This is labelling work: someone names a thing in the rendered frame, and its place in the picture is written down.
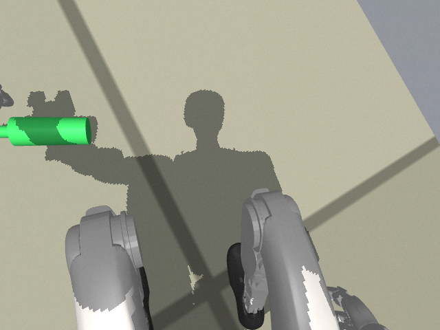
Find right robot hand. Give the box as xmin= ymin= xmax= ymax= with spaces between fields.
xmin=327 ymin=286 xmax=379 ymax=330

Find right robot foot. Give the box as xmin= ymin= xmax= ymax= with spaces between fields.
xmin=227 ymin=243 xmax=265 ymax=330

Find left robot hand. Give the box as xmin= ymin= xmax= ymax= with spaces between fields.
xmin=0 ymin=85 xmax=14 ymax=108

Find bottle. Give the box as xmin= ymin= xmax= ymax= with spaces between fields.
xmin=0 ymin=117 xmax=91 ymax=146

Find left robot foot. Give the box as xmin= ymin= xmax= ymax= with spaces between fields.
xmin=139 ymin=267 xmax=154 ymax=330

